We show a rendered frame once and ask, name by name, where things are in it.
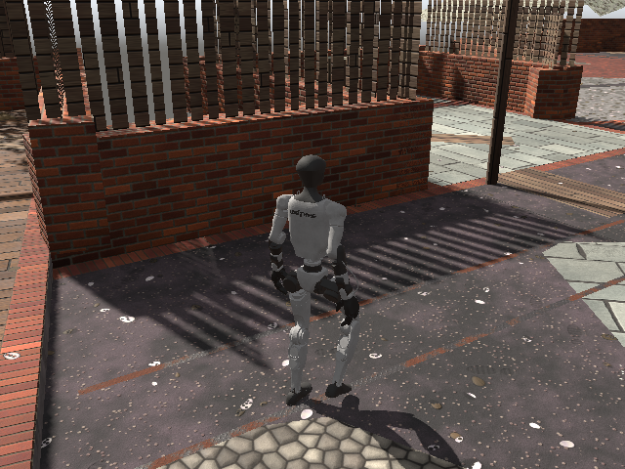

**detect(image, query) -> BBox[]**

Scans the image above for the robot right upper arm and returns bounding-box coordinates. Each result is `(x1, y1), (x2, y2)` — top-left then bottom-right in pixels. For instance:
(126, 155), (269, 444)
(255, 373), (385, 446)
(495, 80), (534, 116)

(325, 200), (347, 259)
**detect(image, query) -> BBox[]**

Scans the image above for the left robot hand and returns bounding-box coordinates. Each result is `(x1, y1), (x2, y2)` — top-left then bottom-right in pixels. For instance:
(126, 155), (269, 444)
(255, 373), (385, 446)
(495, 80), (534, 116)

(271, 268), (288, 295)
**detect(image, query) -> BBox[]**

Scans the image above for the right robot thigh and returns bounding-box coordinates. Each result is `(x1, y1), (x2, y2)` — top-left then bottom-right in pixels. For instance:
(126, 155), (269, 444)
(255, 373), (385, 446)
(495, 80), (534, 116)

(320, 277), (360, 336)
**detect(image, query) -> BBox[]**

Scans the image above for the robot right forearm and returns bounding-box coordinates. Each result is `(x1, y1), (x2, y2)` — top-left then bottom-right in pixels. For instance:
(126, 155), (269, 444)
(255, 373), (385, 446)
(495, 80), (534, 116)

(331, 245), (354, 300)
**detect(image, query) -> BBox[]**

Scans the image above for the right robot hand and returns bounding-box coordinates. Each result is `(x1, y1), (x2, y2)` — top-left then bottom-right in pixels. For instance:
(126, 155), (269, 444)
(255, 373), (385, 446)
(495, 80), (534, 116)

(336, 296), (359, 326)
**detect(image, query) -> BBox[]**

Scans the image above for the robot right shin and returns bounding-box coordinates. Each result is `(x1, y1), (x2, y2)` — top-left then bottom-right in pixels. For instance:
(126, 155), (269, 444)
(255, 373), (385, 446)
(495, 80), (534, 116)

(332, 320), (360, 387)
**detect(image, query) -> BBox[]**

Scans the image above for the robot left forearm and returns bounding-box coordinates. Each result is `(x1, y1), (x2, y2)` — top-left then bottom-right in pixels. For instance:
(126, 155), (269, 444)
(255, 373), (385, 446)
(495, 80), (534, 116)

(269, 240), (283, 272)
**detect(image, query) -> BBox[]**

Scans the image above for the robot left upper arm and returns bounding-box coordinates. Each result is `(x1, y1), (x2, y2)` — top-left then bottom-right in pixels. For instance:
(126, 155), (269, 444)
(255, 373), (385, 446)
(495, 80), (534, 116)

(269, 194), (295, 244)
